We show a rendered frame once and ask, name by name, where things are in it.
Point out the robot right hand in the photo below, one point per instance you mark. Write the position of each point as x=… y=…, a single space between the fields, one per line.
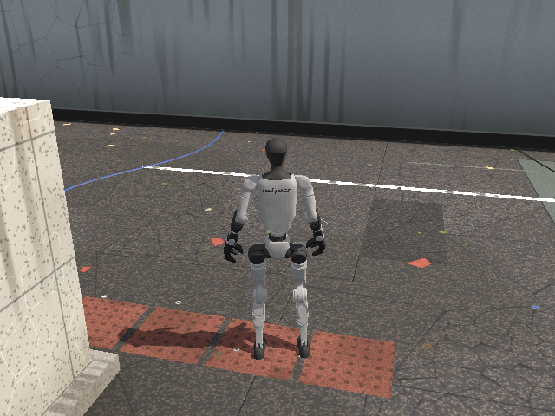
x=313 y=243

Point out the robot left hand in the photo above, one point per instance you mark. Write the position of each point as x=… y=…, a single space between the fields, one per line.
x=229 y=249

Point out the robot right upper arm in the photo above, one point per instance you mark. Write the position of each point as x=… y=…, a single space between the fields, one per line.
x=304 y=184

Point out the robot left upper arm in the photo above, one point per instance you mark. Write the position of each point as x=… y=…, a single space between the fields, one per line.
x=244 y=199

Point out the left robot thigh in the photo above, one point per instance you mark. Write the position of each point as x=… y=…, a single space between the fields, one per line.
x=257 y=259

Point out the right robot forearm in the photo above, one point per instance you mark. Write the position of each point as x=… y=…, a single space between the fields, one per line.
x=317 y=229

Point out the humanoid robot torso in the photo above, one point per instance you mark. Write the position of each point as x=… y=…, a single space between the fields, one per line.
x=277 y=209

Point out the left robot forearm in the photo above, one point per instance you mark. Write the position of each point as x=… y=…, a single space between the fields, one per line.
x=234 y=231

